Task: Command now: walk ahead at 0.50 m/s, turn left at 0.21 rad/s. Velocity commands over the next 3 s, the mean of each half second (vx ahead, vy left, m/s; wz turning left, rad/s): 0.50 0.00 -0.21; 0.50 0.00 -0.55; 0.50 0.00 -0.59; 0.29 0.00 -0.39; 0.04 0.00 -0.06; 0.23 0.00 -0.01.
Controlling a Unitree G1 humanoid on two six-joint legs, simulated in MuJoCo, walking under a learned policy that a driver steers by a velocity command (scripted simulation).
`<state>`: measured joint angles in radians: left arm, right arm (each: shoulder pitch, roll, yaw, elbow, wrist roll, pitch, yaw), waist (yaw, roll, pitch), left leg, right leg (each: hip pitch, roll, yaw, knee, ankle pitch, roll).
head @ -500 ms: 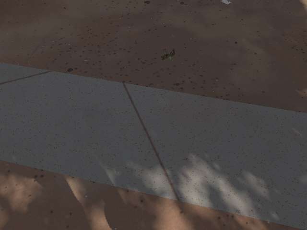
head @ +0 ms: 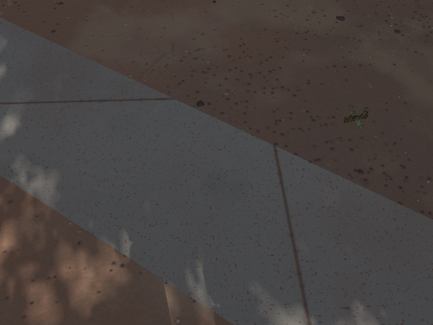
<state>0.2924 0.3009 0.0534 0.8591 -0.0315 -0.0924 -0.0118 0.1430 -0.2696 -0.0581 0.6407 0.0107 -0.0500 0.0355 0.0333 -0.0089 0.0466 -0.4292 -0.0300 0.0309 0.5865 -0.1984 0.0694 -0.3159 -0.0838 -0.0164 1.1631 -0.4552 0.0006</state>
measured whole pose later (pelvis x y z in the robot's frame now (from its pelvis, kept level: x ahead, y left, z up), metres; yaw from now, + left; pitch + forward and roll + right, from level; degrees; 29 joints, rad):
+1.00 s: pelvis +0.57 -0.09 +0.00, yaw -28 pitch +3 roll +1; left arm 0.36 0.30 0.07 0.72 -0.03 -0.03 0.01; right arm 0.10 -0.27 -0.05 0.68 -0.01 -0.12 0.01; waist 0.05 -0.04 -0.01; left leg -0.43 -0.04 -0.01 0.55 -0.16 0.02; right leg -0.28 0.09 0.18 0.99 -0.51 -0.04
